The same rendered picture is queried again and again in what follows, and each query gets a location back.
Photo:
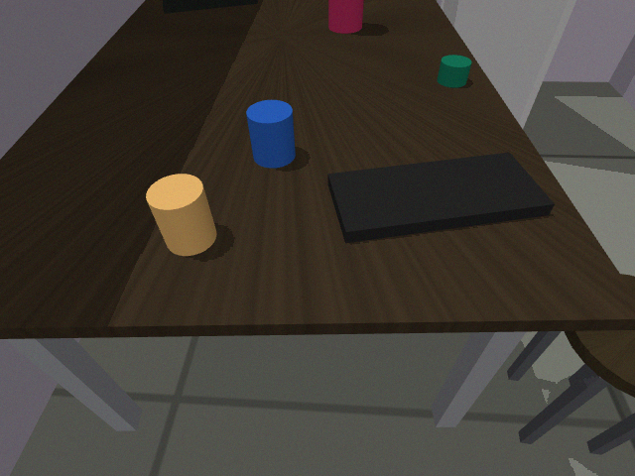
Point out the table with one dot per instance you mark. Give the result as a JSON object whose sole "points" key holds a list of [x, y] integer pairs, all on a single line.
{"points": [[82, 256]]}

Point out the stool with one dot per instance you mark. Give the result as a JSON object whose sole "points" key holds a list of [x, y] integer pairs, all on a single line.
{"points": [[609, 357]]}

